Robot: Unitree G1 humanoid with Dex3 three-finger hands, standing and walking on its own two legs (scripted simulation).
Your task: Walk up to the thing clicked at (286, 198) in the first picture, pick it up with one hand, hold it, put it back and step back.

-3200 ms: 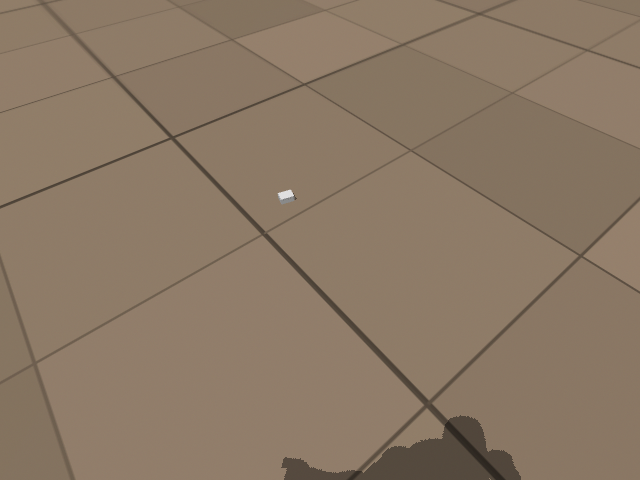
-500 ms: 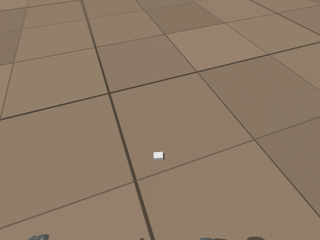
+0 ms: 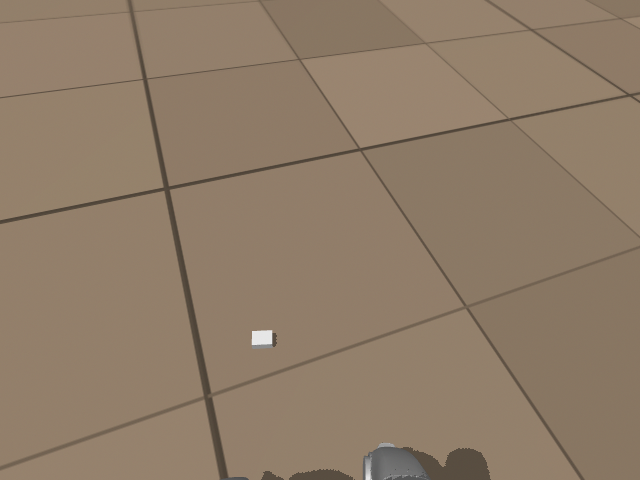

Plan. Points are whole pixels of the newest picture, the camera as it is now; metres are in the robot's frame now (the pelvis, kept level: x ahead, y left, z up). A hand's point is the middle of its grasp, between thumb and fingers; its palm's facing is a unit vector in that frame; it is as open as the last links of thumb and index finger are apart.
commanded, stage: walk up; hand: left
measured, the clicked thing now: (262, 339) +0.61 +0.17 -0.74
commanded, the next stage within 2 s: none
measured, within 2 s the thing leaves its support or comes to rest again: neither
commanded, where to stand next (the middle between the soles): +0.24 -0.09 m, yaw +4 degrees
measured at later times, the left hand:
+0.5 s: hand out of the picture +0.14 +0.16 -0.13, palm faces +0.05 -0.92 -0.38, open 7.3 cm
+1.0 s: hand (218, 411) +0.22 +0.15 -0.12, palm faces +0.06 -0.87 -0.48, open 7.3 cm
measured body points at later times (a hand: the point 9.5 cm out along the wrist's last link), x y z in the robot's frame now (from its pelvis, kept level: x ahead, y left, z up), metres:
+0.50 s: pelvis +0.14 -0.12 +0.01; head +0.18 -0.12 +0.46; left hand +0.13 +0.20 -0.11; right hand +0.26 -0.42 -0.11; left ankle +0.24 +0.00 -0.70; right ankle +0.13 -0.20 -0.72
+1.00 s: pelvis +0.20 -0.14 +0.00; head +0.23 -0.16 +0.45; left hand +0.22 +0.20 -0.09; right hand +0.32 -0.45 -0.13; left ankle +0.21 +0.01 -0.69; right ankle +0.25 -0.26 -0.72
